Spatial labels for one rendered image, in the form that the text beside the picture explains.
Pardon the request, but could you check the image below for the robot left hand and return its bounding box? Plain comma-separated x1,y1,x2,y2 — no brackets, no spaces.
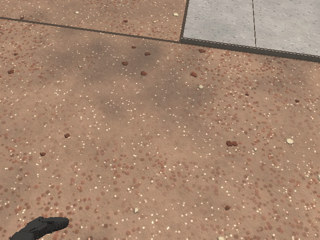
9,216,69,240

